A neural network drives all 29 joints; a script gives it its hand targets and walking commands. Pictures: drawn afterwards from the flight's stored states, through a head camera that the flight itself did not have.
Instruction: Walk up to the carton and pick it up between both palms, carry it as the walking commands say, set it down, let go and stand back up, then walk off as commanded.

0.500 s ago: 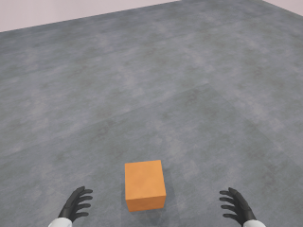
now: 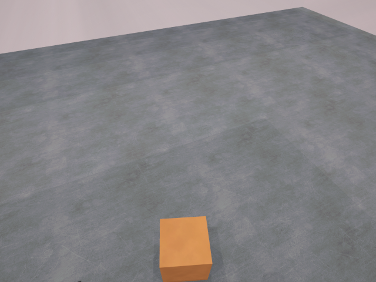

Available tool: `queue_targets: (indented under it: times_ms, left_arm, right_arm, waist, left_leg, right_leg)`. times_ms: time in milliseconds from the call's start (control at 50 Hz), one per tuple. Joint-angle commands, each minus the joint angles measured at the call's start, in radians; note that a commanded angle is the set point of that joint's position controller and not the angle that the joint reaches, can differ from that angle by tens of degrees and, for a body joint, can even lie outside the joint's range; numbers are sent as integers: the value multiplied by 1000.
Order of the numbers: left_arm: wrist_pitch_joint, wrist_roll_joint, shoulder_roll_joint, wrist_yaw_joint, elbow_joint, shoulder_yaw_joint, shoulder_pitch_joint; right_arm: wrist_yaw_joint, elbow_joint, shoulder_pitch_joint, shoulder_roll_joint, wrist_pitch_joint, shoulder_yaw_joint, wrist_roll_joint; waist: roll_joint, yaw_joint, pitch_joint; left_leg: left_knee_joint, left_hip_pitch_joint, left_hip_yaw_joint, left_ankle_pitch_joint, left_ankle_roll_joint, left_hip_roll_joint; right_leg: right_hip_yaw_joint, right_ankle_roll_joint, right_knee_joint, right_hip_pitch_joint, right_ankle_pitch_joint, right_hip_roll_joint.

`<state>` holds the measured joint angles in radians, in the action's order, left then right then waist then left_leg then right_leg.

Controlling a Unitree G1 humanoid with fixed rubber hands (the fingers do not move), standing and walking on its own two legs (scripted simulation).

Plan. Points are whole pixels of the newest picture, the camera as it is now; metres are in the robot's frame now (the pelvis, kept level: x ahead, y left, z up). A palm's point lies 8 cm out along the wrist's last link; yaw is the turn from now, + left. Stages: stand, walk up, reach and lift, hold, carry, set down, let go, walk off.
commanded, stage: stand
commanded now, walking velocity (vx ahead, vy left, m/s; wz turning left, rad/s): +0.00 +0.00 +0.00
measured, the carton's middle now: (184, 250) +0.41 +0.02 -0.64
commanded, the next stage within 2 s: walk off in 1.52 s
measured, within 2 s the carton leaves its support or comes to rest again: neither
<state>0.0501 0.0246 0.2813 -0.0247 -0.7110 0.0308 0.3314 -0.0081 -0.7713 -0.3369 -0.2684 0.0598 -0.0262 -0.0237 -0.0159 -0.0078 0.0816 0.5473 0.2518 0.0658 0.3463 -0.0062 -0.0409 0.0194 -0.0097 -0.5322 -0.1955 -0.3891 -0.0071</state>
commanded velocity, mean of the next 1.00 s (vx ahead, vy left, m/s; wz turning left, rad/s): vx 0.00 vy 0.00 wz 0.00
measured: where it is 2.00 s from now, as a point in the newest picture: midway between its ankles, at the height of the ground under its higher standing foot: outside the picture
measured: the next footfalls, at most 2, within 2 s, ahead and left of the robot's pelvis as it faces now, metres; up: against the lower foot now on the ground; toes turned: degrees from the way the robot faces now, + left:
none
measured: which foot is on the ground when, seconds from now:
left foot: down 0.00-1.00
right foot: down 0.00-1.00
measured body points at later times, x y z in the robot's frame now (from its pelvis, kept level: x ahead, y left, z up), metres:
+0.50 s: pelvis +0.01 +0.00 +0.00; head +0.01 +0.00 +0.45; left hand +0.01 +0.26 -0.14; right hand +0.04 -0.26 -0.14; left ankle -0.04 +0.12 -0.73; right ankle -0.07 -0.12 -0.73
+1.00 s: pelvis -0.01 +0.00 +0.00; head -0.01 +0.00 +0.45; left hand -0.07 +0.22 -0.16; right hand -0.03 -0.23 -0.15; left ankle -0.04 +0.12 -0.73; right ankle -0.07 -0.12 -0.73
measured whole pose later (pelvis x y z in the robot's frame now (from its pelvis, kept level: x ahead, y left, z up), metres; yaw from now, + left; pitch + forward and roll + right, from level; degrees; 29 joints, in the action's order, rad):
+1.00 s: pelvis -0.01 +0.00 +0.00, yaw +2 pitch -1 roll +0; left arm -0.01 0.02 0.18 -0.05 -1.09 -0.05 0.41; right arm -0.04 -1.15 -0.34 -0.17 -0.01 0.05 -0.01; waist -0.01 -0.01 0.00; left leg 0.53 0.18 0.10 0.32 0.00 -0.04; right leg -0.04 0.00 -0.48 -0.09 -0.37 -0.01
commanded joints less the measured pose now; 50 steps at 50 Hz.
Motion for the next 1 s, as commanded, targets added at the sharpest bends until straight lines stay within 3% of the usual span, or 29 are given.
queue_targets:
  times_ms: [0, 220, 680, 980]
  left_arm:
    - [5, -6, 110, -8, 40, 19, 29]
    - [-28, -16, 107, -21, -50, 1, 93]
    - [-56, -10, 30, -30, -285, -44, 156]
    - [-56, -8, -19, -31, -382, -65, 169]
  right_arm:
    - [-8, 32, -25, -115, 6, -20, 4]
    - [-23, -62, -52, -113, -27, -5, 11]
    - [-36, -291, -67, -41, -64, 43, 15]
    - [-39, -379, -78, 8, -68, 63, 18]
  waist:
    - [15, -2, -10]
    - [10, -3, -44]
    - [16, -1, -145]
    - [18, -2, -182]
  left_leg:
    - [-34, 12, 82, -435, -4, 105]
    - [0, -7, 68, -501, -21, 93]
    - [-67, -29, 81, -401, -23, 90]
    - [-98, -7, 86, -326, -17, 88]
  right_leg:
    - [61, -5, 28, 17, 383, -86]
    - [21, 8, 10, 33, 469, -79]
    - [3, 22, 96, 76, 358, -83]
    - [4, 26, 126, 64, 283, -83]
